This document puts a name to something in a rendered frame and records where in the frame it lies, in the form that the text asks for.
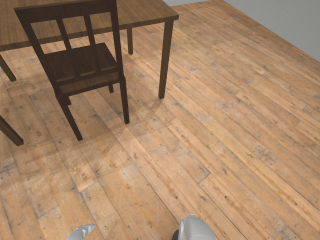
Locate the chair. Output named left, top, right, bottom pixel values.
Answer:
left=14, top=0, right=130, bottom=141

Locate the table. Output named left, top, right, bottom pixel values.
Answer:
left=0, top=0, right=179, bottom=147

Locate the robot right thigh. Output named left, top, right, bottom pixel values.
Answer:
left=178, top=217, right=217, bottom=240

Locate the robot left hand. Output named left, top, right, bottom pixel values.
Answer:
left=66, top=223, right=95, bottom=240

